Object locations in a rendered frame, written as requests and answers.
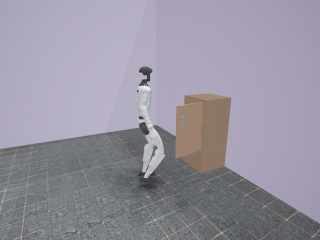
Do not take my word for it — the right robot upper arm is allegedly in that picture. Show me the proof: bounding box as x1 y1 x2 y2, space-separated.
139 86 151 111

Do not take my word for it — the right robot forearm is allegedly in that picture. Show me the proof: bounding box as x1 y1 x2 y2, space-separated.
141 106 154 131

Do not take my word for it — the robot left foot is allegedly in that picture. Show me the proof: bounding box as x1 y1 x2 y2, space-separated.
138 170 155 176

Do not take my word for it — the cupboard door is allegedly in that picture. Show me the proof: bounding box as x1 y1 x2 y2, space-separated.
175 102 203 159

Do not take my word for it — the handle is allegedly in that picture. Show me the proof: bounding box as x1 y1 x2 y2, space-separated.
180 116 185 128

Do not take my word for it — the humanoid robot torso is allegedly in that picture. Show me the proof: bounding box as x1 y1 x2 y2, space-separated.
137 84 152 129

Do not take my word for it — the right robot hand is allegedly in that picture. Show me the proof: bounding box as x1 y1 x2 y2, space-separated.
149 129 161 146

